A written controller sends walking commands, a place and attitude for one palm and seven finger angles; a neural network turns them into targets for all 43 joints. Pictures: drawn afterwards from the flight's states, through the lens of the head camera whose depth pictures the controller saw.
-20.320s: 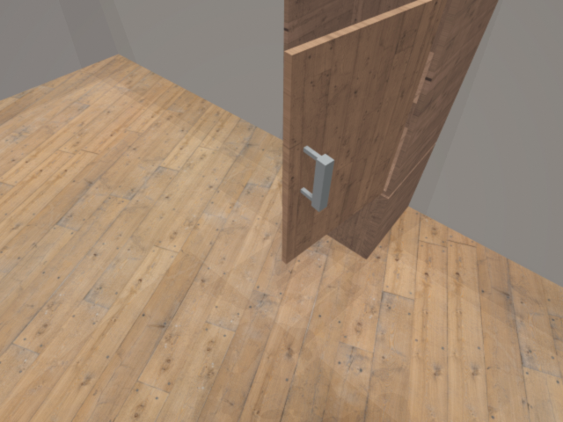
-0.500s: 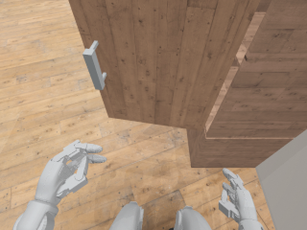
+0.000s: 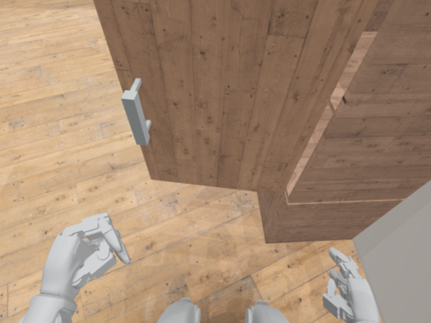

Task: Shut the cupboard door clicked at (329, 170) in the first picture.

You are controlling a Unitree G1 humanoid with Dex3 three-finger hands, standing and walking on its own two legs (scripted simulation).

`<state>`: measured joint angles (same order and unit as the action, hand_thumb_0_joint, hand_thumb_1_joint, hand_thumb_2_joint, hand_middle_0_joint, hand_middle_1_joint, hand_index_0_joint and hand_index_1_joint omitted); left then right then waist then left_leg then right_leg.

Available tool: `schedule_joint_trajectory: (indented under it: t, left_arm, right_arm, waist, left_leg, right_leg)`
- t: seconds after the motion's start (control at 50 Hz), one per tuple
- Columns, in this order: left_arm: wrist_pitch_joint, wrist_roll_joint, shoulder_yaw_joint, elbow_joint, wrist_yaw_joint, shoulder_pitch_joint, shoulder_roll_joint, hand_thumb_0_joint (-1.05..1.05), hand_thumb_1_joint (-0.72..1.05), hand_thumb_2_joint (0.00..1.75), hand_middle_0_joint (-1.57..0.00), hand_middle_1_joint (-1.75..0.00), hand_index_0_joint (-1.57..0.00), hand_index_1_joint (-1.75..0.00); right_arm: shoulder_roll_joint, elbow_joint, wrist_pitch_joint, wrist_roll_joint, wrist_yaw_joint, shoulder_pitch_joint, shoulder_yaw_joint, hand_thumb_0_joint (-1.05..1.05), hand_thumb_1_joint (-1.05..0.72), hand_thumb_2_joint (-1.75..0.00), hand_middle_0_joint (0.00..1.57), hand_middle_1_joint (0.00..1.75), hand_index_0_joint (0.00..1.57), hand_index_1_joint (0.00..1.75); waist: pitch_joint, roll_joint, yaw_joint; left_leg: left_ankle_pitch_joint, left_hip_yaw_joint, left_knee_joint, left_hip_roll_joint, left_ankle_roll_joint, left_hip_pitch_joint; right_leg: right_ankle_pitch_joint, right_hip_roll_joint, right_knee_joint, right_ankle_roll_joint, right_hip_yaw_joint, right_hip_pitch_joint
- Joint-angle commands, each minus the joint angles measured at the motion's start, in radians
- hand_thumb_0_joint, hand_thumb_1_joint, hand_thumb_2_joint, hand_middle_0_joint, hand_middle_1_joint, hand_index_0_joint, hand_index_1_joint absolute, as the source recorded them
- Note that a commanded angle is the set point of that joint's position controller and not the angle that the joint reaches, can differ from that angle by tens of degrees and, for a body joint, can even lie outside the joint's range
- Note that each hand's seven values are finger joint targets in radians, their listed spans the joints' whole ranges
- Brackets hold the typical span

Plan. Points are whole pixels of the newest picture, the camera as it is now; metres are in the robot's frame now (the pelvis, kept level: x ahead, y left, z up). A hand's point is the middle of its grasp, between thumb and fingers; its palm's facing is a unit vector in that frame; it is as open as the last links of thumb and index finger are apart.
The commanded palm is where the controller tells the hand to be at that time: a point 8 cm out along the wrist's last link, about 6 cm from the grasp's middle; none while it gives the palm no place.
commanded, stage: raise the hand and make a fist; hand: left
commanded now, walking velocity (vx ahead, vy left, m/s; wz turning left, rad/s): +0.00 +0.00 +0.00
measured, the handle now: (140, 112) +0.51 +0.20 +0.07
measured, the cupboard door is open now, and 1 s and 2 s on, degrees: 80 80 80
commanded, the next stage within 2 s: bring the fist close to the handle in 0.74 s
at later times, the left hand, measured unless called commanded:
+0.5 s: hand (104, 241) +0.23 +0.19 +0.07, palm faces -0.06 -1.00 -0.02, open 3.1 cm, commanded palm +0.21 +0.24 +0.08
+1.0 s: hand (117, 237) +0.24 +0.17 +0.07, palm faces -0.05 -1.00 -0.05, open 3.1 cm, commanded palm +0.23 +0.23 +0.08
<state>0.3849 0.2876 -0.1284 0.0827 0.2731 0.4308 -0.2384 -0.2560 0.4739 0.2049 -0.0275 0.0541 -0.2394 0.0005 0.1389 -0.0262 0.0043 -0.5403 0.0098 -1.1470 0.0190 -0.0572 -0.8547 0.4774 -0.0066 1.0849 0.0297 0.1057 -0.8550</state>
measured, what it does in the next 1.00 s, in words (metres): stands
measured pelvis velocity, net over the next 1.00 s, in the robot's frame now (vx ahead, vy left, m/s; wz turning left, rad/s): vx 0.00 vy -0.01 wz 0.01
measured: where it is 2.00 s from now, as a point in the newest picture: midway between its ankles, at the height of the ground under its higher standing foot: outside the picture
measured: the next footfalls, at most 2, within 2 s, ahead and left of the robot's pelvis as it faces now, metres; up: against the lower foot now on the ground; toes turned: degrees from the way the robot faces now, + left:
none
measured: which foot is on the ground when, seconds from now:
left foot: down 0.00-1.00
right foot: down 0.00-1.00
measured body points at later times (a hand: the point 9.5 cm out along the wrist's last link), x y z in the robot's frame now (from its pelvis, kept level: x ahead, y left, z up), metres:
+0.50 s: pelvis +0.01 +0.00 +0.01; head +0.06 +0.01 +0.46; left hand +0.23 +0.24 +0.08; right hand +0.18 -0.23 -0.06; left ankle +0.01 +0.08 -0.65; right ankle +0.03 -0.11 -0.65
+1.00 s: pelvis +0.00 -0.01 +0.01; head +0.05 -0.01 +0.46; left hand +0.24 +0.23 +0.08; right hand +0.18 -0.24 -0.06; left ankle +0.01 +0.08 -0.65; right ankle +0.03 -0.11 -0.65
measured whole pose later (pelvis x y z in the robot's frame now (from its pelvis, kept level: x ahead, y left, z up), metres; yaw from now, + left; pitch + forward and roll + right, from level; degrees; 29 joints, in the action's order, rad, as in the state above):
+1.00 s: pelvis +0.00 -0.01 +0.01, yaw +1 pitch +13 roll -2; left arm 0.35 0.29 -0.15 -0.03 0.29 0.29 -0.26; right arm -0.25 0.50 0.20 -0.04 0.06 -0.25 0.04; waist 0.14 -0.04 0.00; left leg -0.52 -0.01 -1.09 0.02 -0.04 -0.80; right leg 0.46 0.00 1.04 0.05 0.12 -0.80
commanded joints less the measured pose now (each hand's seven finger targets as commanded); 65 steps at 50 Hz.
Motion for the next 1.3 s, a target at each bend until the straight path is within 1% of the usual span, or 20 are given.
schedule_joint_trajectory:
  t: [0.0,0.06,0.22,0.28,0.32,0.38,0.46,0.62,0.68,0.74,0.82,0.86,0.9,0.94,0.96,0.98,1.04,1.12,1.16,1.28]
  left_arm:
    - [0.036,0.000,-0.056,0.201,-0.006,-0.030,-0.104,0.00,0.90,0.90,-1.28,-1.48,-1.28,-1.48]
    - [0.019,0.000,-0.076,0.205,-0.004,-0.060,-0.131,0.00,0.90,0.90,-1.30,-1.50,-1.30,-1.50]
    - [0.004,0.017,-0.081,0.185,0.017,-0.104,-0.125,0.00,0.90,0.90,-1.30,-1.50,-1.30,-1.50]
    - [0.001,0.019,-0.096,0.210,0.022,-0.122,-0.147,0.00,0.90,0.90,-1.30,-1.50,-1.30,-1.50]
    - [-0.003,0.026,-0.100,0.191,0.023,-0.108,-0.139,0.00,0.90,0.90,-1.30,-1.50,-1.30,-1.50]
    - [-0.008,0.032,-0.102,0.148,0.030,-0.099,-0.133,0.00,0.90,0.90,-1.30,-1.50,-1.30,-1.50]
    - [0.002,0.031,-0.110,0.157,0.023,-0.099,-0.146,0.00,0.90,0.90,-1.30,-1.50,-1.30,-1.50]
    - [0.032,0.025,-0.098,0.156,0.007,-0.104,-0.134,0.00,0.90,0.90,-1.30,-1.50,-1.30,-1.50]
    - [0.032,0.021,-0.094,0.163,0.008,-0.110,-0.140,0.00,0.90,0.90,-1.30,-1.50,-1.30,-1.50]
    - [0.030,0.022,-0.095,0.159,0.004,-0.097,-0.136,0.00,0.90,0.90,-1.30,-1.50,-1.30,-1.50]
    - [0.033,0.021,-0.095,0.166,0.005,-0.103,-0.138,0.00,0.90,0.90,-1.30,-1.50,-1.30,-1.50]
    - [0.034,0.022,-0.086,0.150,0.002,-0.201,-0.145,0.00,0.90,0.90,-1.30,-1.50,-1.30,-1.50]
    - [0.040,0.018,-0.107,0.102,0.002,-0.271,-0.161,0.00,0.90,0.90,-1.30,-1.50,-1.30,-1.50]
    - [0.039,0.017,-0.100,0.066,0.010,-0.315,-0.157,0.00,0.90,0.90,-1.30,-1.50,-1.30,-1.50]
    - [0.032,0.021,-0.120,0.046,0.012,-0.359,-0.183,0.00,0.90,0.90,-1.30,-1.50,-1.30,-1.50]
    - [0.028,0.017,-0.106,0.046,0.020,-0.398,-0.172,0.00,0.90,0.90,-1.30,-1.50,-1.30,-1.50]
    - [0.006,0.022,-0.119,0.009,0.029,-0.413,-0.182,0.00,0.90,0.90,-1.30,-1.50,-1.30,-1.50]
    - [-0.015,0.027,-0.150,-0.087,0.035,-0.474,-0.202,0.00,0.90,0.90,-1.30,-1.50,-1.30,-1.50]
    - [-0.020,0.032,-0.179,-0.129,0.036,-0.488,-0.224,0.00,0.90,0.90,-1.30,-1.50,-1.30,-1.50]
    - [0.004,0.025,-0.182,-0.207,0.047,-0.614,-0.236,0.00,0.90,0.90,-1.30,-1.50,-1.30,-1.50]
  right_arm:
    - [-0.122,-0.168,0.032,-0.002,0.000,0.007,-0.044,0.00,-0.90,-0.90,0.20,0.30,0.20,0.30]
    - [-0.125,-0.173,0.024,0.000,-0.001,0.008,-0.035,0.00,-0.90,-0.90,0.20,0.30,0.20,0.30]
    - [-0.125,-0.172,0.027,-0.004,-0.001,0.002,-0.027,0.00,-0.90,-0.90,0.20,0.30,0.20,0.30]
    - [-0.124,-0.165,0.033,-0.004,-0.001,0.000,-0.026,0.00,-0.90,-0.90,0.20,0.30,0.20,0.30]
    - [-0.122,-0.157,0.037,-0.006,-0.001,-0.002,-0.028,0.00,-0.90,-0.90,0.20,0.30,0.20,0.30]
    - [-0.125,-0.154,0.037,-0.006,0.000,0.002,-0.030,0.00,-0.90,-0.90,0.20,0.30,0.20,0.30]
    - [-0.128,-0.157,0.039,-0.006,-0.003,0.007,-0.032,0.00,-0.90,-0.90,0.20,0.30,0.20,0.30]
    - [-0.125,-0.155,0.042,-0.009,-0.002,0.010,-0.034,0.00,-0.90,-0.90,0.20,0.30,0.20,0.30]
    - [-0.125,-0.155,0.041,-0.009,-0.001,0.011,-0.032,0.00,-0.90,-0.90,0.20,0.30,0.20,0.30]
    - [-0.123,-0.154,0.043,-0.012,0.000,0.012,-0.033,0.00,-0.90,-0.90,0.20,0.30,0.20,0.30]
    - [-0.119,-0.150,0.045,-0.012,0.003,0.012,-0.031,0.00,-0.90,-0.90,0.20,0.30,0.20,0.30]
    - [-0.126,-0.135,0.046,-0.008,0.007,0.013,-0.024,0.00,-0.90,-0.90,0.20,0.30,0.20,0.30]
    - [-0.128,-0.119,0.048,-0.010,0.012,0.011,-0.025,0.00,-0.90,-0.90,0.20,0.30,0.20,0.30]
    - [-0.128,-0.113,0.052,-0.014,0.015,0.017,-0.025,0.00,-0.90,-0.90,0.20,0.30,0.20,0.30]
    - [-0.132,-0.104,0.049,-0.015,0.018,0.014,-0.023,0.00,-0.90,-0.90,0.20,0.30,0.20,0.30]
    - [-0.129,-0.100,0.049,-0.016,0.018,0.015,-0.022,0.00,-0.90,-0.90,0.20,0.30,0.20,0.30]
    - [-0.128,-0.095,0.051,-0.020,0.017,0.010,-0.024,0.00,-0.90,-0.90,0.20,0.30,0.20,0.30]
    - [-0.129,-0.083,0.035,-0.018,0.015,0.004,-0.022,0.00,-0.90,-0.90,0.20,0.30,0.20,0.30]
    - [-0.134,-0.079,0.027,-0.016,0.013,-0.002,-0.023,0.00,-0.90,-0.90,0.20,0.30,0.20,0.30]
    - [-0.139,-0.062,0.012,-0.019,0.007,-0.013,-0.029,0.00,-0.90,-0.90,0.20,0.30,0.20,0.30]
  waist:
    - [0.168,-0.046,0.001]
    - [0.165,-0.063,-0.002]
    - [0.174,-0.033,0.004]
    - [0.212,-0.065,0.000]
    - [0.199,-0.046,0.000]
    - [0.177,-0.006,-0.002]
    - [0.176,-0.040,-0.012]
    - [0.156,-0.017,-0.001]
    - [0.163,-0.041,0.001]
    - [0.158,-0.009,0.004]
    - [0.167,-0.020,0.005]
    - [0.129,-0.020,0.024]
    - [0.148,0.017,0.029]
    - [0.142,-0.001,0.030]
    - [0.143,-0.005,0.030]
    - [0.186,-0.010,0.032]
    - [0.228,-0.020,0.019]
    - [0.218,0.016,0.018]
    - [0.222,0.009,0.006]
    - [0.232,0.016,0.023]
  left_leg:
    - [0.281,-0.096,0.246,-0.021,0.055,0.160]
    - [0.297,-0.104,0.253,-0.020,0.061,0.170]
    - [0.286,-0.103,0.269,-0.018,0.064,0.183]
    - [0.358,-0.101,0.266,-0.018,0.069,0.214]
    - [0.360,-0.098,0.272,-0.018,0.070,0.215]
    - [0.338,-0.089,0.269,-0.016,0.064,0.181]
    - [0.336,-0.090,0.275,-0.013,0.067,0.179]
    - [0.230,-0.077,0.276,-0.010,0.050,0.146]
    - [0.235,-0.074,0.272,-0.009,0.046,0.149]
    - [0.221,-0.071,0.271,-0.009,0.041,0.144]
    - [0.236,-0.067,0.264,-0.009,0.040,0.150]
    - [0.211,-0.072,0.248,-0.009,0.036,0.123]
    - [0.176,-0.067,0.236,-0.008,0.033,0.098]
    - [0.160,-0.060,0.236,-0.006,0.031,0.094]
    - [0.171,-0.061,0.231,-0.007,0.031,0.090]
    - [0.193,-0.058,0.232,-0.006,0.028,0.107]
    - [0.246,-0.053,0.244,-0.006,0.029,0.135]
    - [0.274,-0.042,0.244,-0.005,0.029,0.108]
    - [0.295,-0.041,0.245,-0.006,0.031,0.106]
    - [0.300,-0.034,0.251,-0.008,0.030,0.109]
  right_leg:
    - [-0.168,0.032,-0.142,0.008,-0.025,0.154]
    - [-0.182,0.037,-0.143,0.013,-0.022,0.164]
    - [-0.182,0.034,-0.172,0.009,-0.023,0.196]
    - [-0.234,0.033,-0.169,0.012,-0.026,0.221]
    - [-0.237,0.032,-0.180,0.008,-0.024,0.225]
    - [-0.230,0.031,-0.185,0.008,-0.028,0.236]
    - [-0.221,0.031,-0.183,0.014,-0.033,0.243]
    - [-0.132,0.024,-0.207,0.005,-0.051,0.226]
    - [-0.140,0.023,-0.208,0.007,-0.057,0.232]
    - [-0.126,0.022,-0.220,0.002,-0.060,0.233]
    - [-0.145,0.021,-0.217,0.001,-0.063,0.237]
    - [-0.124,0.023,-0.215,0.002,-0.069,0.211]
    - [-0.073,0.016,-0.223,-0.005,-0.085,0.207]
    - [-0.049,0.012,-0.237,-0.007,-0.096,0.200]
    - [-0.060,0.014,-0.236,-0.003,-0.102,0.215]
    - [-0.088,0.010,-0.233,-0.005,-0.103,0.235]
    - [-0.160,0.007,-0.233,-0.008,-0.101,0.275]
    - [-0.205,0.000,-0.243,-0.013,-0.119,0.313]
    - [-0.235,0.002,-0.237,-0.009,-0.119,0.329]
    - [-0.254,-0.002,-0.237,-0.013,-0.124,0.325]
